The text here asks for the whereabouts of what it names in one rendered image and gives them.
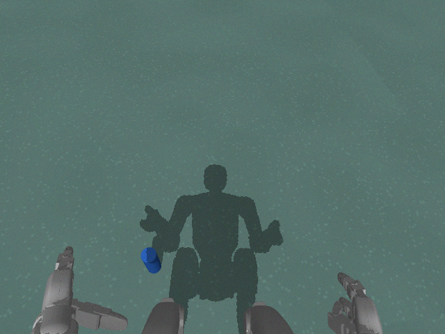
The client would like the right robot hand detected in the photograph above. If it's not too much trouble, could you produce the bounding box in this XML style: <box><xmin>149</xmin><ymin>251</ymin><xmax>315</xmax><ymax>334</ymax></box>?
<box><xmin>327</xmin><ymin>273</ymin><xmax>383</xmax><ymax>334</ymax></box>

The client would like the can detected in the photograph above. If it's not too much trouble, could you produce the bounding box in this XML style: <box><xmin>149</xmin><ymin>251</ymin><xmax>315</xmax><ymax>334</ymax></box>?
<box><xmin>140</xmin><ymin>247</ymin><xmax>161</xmax><ymax>273</ymax></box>

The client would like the left robot hand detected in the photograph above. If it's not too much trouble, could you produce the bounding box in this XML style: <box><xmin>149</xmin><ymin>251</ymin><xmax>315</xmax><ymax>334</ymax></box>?
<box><xmin>42</xmin><ymin>246</ymin><xmax>128</xmax><ymax>331</ymax></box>

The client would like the left robot arm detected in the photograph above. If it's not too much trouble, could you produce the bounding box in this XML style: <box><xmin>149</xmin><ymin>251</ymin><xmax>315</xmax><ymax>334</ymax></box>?
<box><xmin>31</xmin><ymin>305</ymin><xmax>79</xmax><ymax>334</ymax></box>

